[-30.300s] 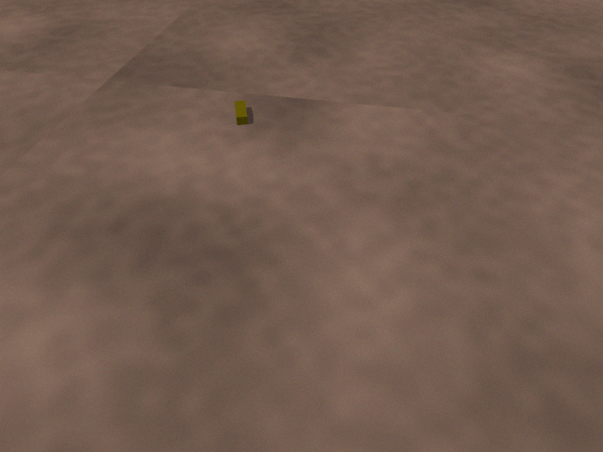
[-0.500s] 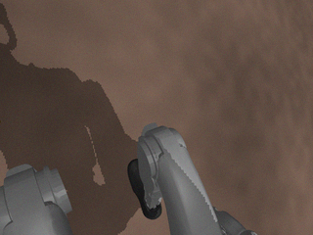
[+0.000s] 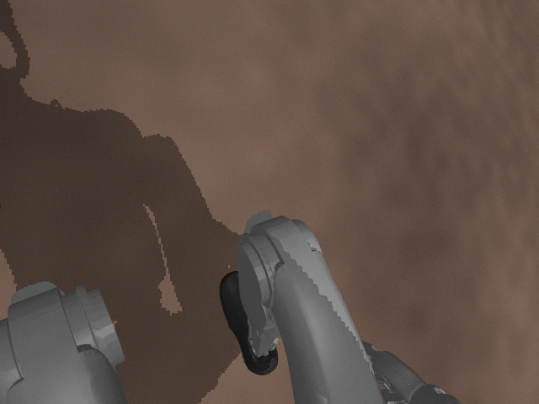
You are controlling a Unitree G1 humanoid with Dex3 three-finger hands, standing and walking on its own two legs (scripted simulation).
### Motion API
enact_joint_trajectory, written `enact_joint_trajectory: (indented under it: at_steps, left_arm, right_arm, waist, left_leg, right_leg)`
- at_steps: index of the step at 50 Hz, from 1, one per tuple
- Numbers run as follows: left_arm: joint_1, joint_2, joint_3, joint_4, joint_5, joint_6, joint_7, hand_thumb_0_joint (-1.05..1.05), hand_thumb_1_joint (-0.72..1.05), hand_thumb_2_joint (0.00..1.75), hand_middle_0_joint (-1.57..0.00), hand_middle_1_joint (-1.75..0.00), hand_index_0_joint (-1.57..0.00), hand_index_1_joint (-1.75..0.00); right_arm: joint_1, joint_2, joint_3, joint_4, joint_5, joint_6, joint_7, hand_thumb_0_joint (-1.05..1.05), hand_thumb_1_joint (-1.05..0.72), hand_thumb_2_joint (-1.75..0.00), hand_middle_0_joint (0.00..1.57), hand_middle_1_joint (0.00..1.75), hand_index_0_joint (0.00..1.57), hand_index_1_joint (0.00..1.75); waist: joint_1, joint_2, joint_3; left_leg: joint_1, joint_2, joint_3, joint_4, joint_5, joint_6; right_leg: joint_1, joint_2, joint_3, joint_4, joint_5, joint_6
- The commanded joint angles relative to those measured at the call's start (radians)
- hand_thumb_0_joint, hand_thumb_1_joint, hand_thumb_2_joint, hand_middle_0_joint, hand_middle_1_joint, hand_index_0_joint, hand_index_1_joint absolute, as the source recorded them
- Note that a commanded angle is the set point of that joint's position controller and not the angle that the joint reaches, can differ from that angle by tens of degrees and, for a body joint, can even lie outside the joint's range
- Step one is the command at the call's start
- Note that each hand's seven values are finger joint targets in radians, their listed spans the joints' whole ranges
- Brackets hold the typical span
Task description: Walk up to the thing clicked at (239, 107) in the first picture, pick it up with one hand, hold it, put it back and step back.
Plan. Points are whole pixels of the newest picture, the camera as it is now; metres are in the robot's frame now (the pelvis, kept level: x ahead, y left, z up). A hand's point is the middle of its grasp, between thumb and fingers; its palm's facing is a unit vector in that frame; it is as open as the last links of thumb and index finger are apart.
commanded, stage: open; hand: left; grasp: from above
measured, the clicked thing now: out of the picture +0.43 +0.34 -0.27
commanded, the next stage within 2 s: withdraw in 0.24 s
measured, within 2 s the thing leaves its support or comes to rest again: neither
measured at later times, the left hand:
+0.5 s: hand out of the picture +0.44 +0.33 -0.24, palm faces -0.43 -0.13 -0.89, open 13.8 cm
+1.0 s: hand out of the picture +0.43 +0.35 -0.07, palm faces -0.48 -0.12 -0.87, open 13.8 cm
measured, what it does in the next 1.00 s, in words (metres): rises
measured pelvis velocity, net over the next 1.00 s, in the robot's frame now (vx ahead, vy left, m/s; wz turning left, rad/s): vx -0.01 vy -0.01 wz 0.12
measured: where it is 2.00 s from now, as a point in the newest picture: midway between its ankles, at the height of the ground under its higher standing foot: (188, 381)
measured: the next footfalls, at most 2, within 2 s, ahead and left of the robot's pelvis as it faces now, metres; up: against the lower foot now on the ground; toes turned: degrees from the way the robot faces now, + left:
none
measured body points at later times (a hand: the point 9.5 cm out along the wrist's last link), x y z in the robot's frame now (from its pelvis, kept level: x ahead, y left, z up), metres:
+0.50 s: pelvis +0.00 +0.00 +0.00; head +0.26 +0.14 +0.33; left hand +0.46 +0.34 -0.19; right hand +0.06 -0.26 -0.05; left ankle +0.05 +0.13 -0.27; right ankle +0.12 -0.14 -0.26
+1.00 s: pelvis -0.01 -0.01 +0.06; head +0.21 +0.08 +0.45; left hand +0.45 +0.35 -0.02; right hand +0.11 -0.27 -0.05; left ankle +0.05 +0.13 -0.27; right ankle +0.12 -0.14 -0.26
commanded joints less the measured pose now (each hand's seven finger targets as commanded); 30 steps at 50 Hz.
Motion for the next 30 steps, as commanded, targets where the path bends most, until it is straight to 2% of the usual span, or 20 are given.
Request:
enact_joint_trajectory:
  at_steps: [1, 2, 3, 6, 8, 9, 10, 11, 12, 13, 14, 16, 20, 21, 22, 23, 24, 26, 29, 30]
  left_arm:
    - [-0.238, 0.192, -0.028, -0.123, -0.018, -0.009, 0.02, 0.0, -0.51, 0.99, -0.07, -1.02, -0.08, -1.01]
    - [-0.245, 0.228, 0.0, -0.129, -0.028, -0.014, 0.029, 0.0, -0.52, 1.01, -0.07, -1.02, -0.07, -1.02]
    - [-0.252, 0.217, -0.011, -0.14, -0.027, -0.02, 0.026, 0.0, -0.51, 1.0, -0.08, -1.01, -0.08, -1.01]
    - [-0.232, 0.243, 0.017, -0.11, -0.011, -0.027, 0.026, 0.0, -0.51, 1.04, -0.08, -1.03, -0.07, -1.04]
    - [-0.229, 0.241, 0.009, -0.11, -0.005, -0.032, 0.026, 0.0, -0.5, 1.03, -0.07, -1.04, -0.07, -1.04]
    - [-0.247, 0.228, -0.003, -0.116, 0.001, -0.035, 0.026, 0.0, -0.5, 1.04, -0.07, -1.04, -0.07, -1.05]
    - [-0.271, 0.227, -0.008, -0.139, -0.006, -0.039, 0.03, 0.0, -0.49, 1.03, -0.07, -1.04, -0.08, -1.04]
    - [-0.266, 0.217, -0.015, -0.129, -0.003, -0.038, 0.03, 0.0, -0.49, 1.02, -0.07, -1.05, -0.08, -1.04]
    - [-0.259, 0.231, -0.006, -0.126, -0.009, -0.039, 0.034, 0.0, -0.48, 1.01, -0.07, -1.04, -0.08, -1.03]
    - [-0.235, 0.244, 0.005, -0.09, 0.003, -0.035, 0.038, 0.0, -0.48, 1.01, -0.07, -1.05, -0.08, -1.04]
    - [-0.252, 0.225, -0.017, -0.115, 0.01, -0.038, 0.036, 0.0, -0.48, 1.01, -0.07, -1.04, -0.08, -1.04]
    - [-0.241, 0.242, -0.002, -0.098, 0.013, -0.031, 0.041, 0.0, -0.47, 0.99, -0.07, -1.05, -0.08, -1.04]
    - [-0.259, 0.214, -0.012, -0.124, 0.0, -0.024, 0.045, 0.0, -0.51, 0.98, -0.07, -1.03, -0.08, -1.01]
    - [-0.253, 0.25, 0.014, -0.133, 0.003, -0.017, 0.054, 0.0, -0.5, 0.97, -0.07, -1.03, -0.08, -1.02]
    - [-0.271, 0.245, 0.017, -0.164, -0.002, -0.011, 0.057, 0.0, -0.5, 0.97, -0.07, -1.03, -0.08, -1.01]
    - [-0.278, 0.269, 0.043, -0.192, -0.006, -0.004, 0.067, 0.0, -0.5, 0.97, -0.07, -1.02, -0.08, -1.0]
    - [-0.279, 0.256, 0.038, -0.224, -0.013, 0.007, 0.071, 0.0, -0.51, 0.98, -0.07, -1.02, -0.08, -1.01]
    - [-0.266, 0.219, 0.05, -0.254, -0.031, 0.038, 0.078, 0.0, -0.51, 0.98, -0.07, -1.01, -0.08, -1.0]
    - [-0.238, 0.23, 0.103, -0.433, -0.076, 0.089, 0.07, 0.0, -0.51, 0.98, -0.07, -1.0, -0.07, -0.99]
    - [-0.202, 0.206, 0.101, -0.449, -0.088, 0.113, 0.055, 0.0, -0.52, 0.98, -0.07, -1.0, -0.07, -0.99]
  right_arm:
    - [0.187, -0.319, -0.092, 0.005, 0.008, 0.008, -0.018, 0.0, -0.9, -0.9, 0.2, 0.3, 0.2, 0.3]
    - [0.191, -0.327, -0.093, 0.01, 0.008, 0.014, -0.024, 0.0, -0.89, -0.9, 0.2, 0.3, 0.2, 0.3]
    - [0.191, -0.331, -0.093, -0.002, 0.013, 0.016, -0.025, 0.0, -0.89, -0.9, 0.2, 0.3, 0.2, 0.3]
    - [0.202, -0.337, -0.092, 0.009, 0.008, 0.019, -0.028, 0.0, -0.89, -0.9, 0.2, 0.3, 0.2, 0.3]
    - [0.194, -0.324, -0.089, 0.006, 0.009, 0.019, -0.03, 0.0, -0.89, -0.9, 0.2, 0.3, 0.2, 0.3]
    - [0.196, -0.326, -0.089, 0.003, 0.004, 0.018, -0.028, 0.0, -0.89, -0.9, 0.2, 0.3, 0.2, 0.3]
    - [0.181, -0.324, -0.087, -0.001, 0.007, 0.017, -0.03, 0.0, -0.89, -0.9, 0.2, 0.3, 0.2, 0.3]
    - [0.189, -0.328, -0.088, -0.003, 0.004, 0.015, -0.028, 0.0, -0.89, -0.9, 0.2, 0.3, 0.2, 0.3]
    - [0.184, -0.33, -0.089, 0.002, 0.006, 0.016, -0.031, 0.0, -0.89, -0.9, 0.2, 0.3, 0.2, 0.3]
    - [0.197, -0.335, -0.084, 0.005, 0.002, 0.017, -0.03, 0.0, -0.89, -0.9, 0.2, 0.3, 0.2, 0.3]
    - [0.188, -0.331, -0.088, -0.001, 0.003, 0.016, -0.029, 0.0, -0.89, -0.9, 0.2, 0.3, 0.2, 0.3]
    - [0.196, -0.328, -0.086, 0.007, -0.002, 0.016, -0.028, 0.0, -0.89, -0.9, 0.2, 0.3, 0.2, 0.3]
    - [0.186, -0.333, -0.091, -0.001, 0.0, 0.004, -0.023, 0.0, -0.9, -0.9, 0.2, 0.3, 0.2, 0.3]
    - [0.195, -0.333, -0.091, 0.006, -0.003, 0.002, -0.019, 0.0, -0.9, -0.9, 0.2, 0.3, 0.2, 0.3]
    - [0.204, -0.332, -0.096, 0.002, -0.004, -0.003, -0.015, 0.0, -0.9, -0.9, 0.2, 0.3, 0.2, 0.3]
    - [0.204, -0.335, -0.103, 0.01, -0.001, -0.007, -0.011, 0.0, -0.9, -0.9, 0.2, 0.3, 0.2, 0.3]
    - [0.192, -0.323, -0.107, 0.0, 0.007, -0.012, -0.006, 0.0, -0.9, -0.9, 0.2, 0.3, 0.2, 0.3]
    - [0.215, -0.313, -0.128, 0.011, 0.009, -0.019, 0.01, 0.0, -0.9, -0.9, 0.2, 0.3, 0.2, 0.3]
    - [0.212, -0.301, -0.171, 0.008, 0.042, -0.007, 0.022, 0.0, -0.9, -0.9, 0.2, 0.3, 0.2, 0.3]
    - [0.214, -0.293, -0.191, 0.004, 0.057, 0.003, 0.026, 0.0, -0.9, -0.9, 0.2, 0.3, 0.2, 0.3]
  waist:
    - [-0.051, 0.512, -0.646]
    - [-0.045, 0.495, -0.664]
    - [-0.046, 0.505, -0.649]
    - [-0.046, 0.493, -0.628]
    - [-0.041, 0.517, -0.629]
    - [-0.053, 0.512, -0.629]
    - [-0.044, 0.517, -0.642]
    - [-0.056, 0.522, -0.634]
    - [-0.042, 0.524, -0.644]
    - [-0.052, 0.509, -0.623]
    - [-0.051, 0.525, -0.623]
    - [-0.048, 0.517, -0.618]
    - [-0.045, 0.522, -0.615]
    - [-0.036, 0.548, -0.646]
    - [-0.034, 0.563, -0.676]
    - [-0.017, 0.592, -0.693]
    - [0.005, 0.617, -0.726]
    - [0.006, 0.642, -0.746]
    - [0.087, 0.732, -0.904]
    - [0.101, 0.744, -0.921]
  left_leg:
    - [0.504, 0.031, 0.133, -0.279, 0.271, 0.025]
    - [0.497, 0.033, 0.129, -0.282, 0.257, 0.028]
    - [0.499, 0.029, 0.128, -0.287, 0.262, 0.024]
    - [0.502, 0.032, 0.118, -0.287, 0.258, 0.018]
    - [0.512, 0.033, 0.125, -0.286, 0.247, 0.018]
    - [0.517, 0.033, 0.127, -0.279, 0.244, 0.02]
    - [0.512, 0.033, 0.123, -0.293, 0.229, 0.018]
    - [0.526, 0.033, 0.123, -0.288, 0.246, 0.018]
    - [0.519, 0.034, 0.121, -0.29, 0.243, 0.018]
    - [0.517, 0.034, 0.115, -0.294, 0.242, 0.016]
    - [0.513, 0.034, 0.12, -0.295, 0.228, 0.017]
    - [0.51, 0.034, 0.124, -0.287, 0.228, 0.021]
    - [0.527, 0.035, 0.117, -0.288, 0.246, 0.014]
    - [0.55, 0.036, 0.116, -0.294, 0.261, 0.014]
    - [0.57, 0.035, 0.119, -0.293, 0.272, 0.012]
    - [0.584, 0.036, 0.118, -0.299, 0.28, 0.007]
    - [0.601, 0.036, 0.123, -0.304, 0.29, 0.004]
    - [0.607, 0.034, 0.135, -0.309, 0.3, 0.004]
    - [0.677, 0.028, 0.154, -0.354, 0.365, -0.006]
    - [0.683, 0.028, 0.163, -0.359, 0.381, -0.006]
  right_leg:
    - [0.354, 0.031, -0.157, -0.177, 0.286, -0.094]
    - [0.367, 0.033, -0.16, -0.189, 0.278, -0.093]
    - [0.348, 0.029, -0.163, -0.182, 0.273, -0.097]
    - [0.326, 0.028, -0.171, -0.173, 0.257, -0.1]
    - [0.335, 0.029, -0.162, -0.174, 0.251, -0.1]
    - [0.33, 0.029, -0.162, -0.173, 0.254, -0.098]
    - [0.327, 0.031, -0.163, -0.175, 0.24, -0.1]
    - [0.325, 0.03, -0.167, -0.172, 0.257, -0.098]
    - [0.327, 0.03, -0.167, -0.175, 0.252, -0.098]
    - [0.314, 0.028, -0.173, -0.166, 0.249, -0.098]
    - [0.308, 0.029, -0.169, -0.167, 0.24, -0.098]
    - [0.314, 0.03, -0.166, -0.17, 0.244, -0.095]
    - [0.295, 0.026, -0.17, -0.16, 0.256, -0.095]
    - [0.312, 0.027, -0.169, -0.159, 0.268, -0.096]
    - [0.316, 0.026, -0.167, -0.156, 0.28, -0.094]
    - [0.31, 0.022, -0.167, -0.149, 0.282, -0.099]
    - [0.313, 0.024, -0.161, -0.146, 0.293, -0.101]
    - [0.301, 0.021, -0.158, -0.15, 0.304, -0.1]
    - [0.318, 0.014, -0.138, -0.154, 0.341, -0.114]
    - [0.311, 0.012, -0.131, -0.154, 0.351, -0.116]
